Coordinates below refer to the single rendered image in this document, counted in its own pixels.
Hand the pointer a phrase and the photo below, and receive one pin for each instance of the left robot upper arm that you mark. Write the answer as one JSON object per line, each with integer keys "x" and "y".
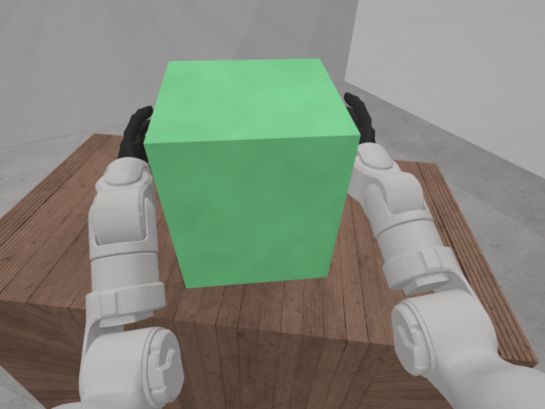
{"x": 138, "y": 369}

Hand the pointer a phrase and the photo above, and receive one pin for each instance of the left robot forearm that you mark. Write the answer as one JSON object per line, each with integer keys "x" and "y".
{"x": 123, "y": 247}

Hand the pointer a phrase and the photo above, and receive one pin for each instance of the robot right hand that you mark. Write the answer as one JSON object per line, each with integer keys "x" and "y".
{"x": 360, "y": 117}

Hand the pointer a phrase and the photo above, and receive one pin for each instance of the pedestal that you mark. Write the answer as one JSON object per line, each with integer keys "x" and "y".
{"x": 322, "y": 343}

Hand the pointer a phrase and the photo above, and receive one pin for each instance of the robot left hand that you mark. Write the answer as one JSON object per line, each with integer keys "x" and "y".
{"x": 134, "y": 135}

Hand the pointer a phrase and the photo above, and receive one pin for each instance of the right robot forearm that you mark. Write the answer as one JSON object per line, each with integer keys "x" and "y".
{"x": 415, "y": 257}

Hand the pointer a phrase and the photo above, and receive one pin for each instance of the carton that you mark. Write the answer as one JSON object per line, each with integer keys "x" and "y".
{"x": 252, "y": 161}

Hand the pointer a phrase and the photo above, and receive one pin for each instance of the right robot upper arm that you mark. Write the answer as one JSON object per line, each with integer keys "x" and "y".
{"x": 447, "y": 338}

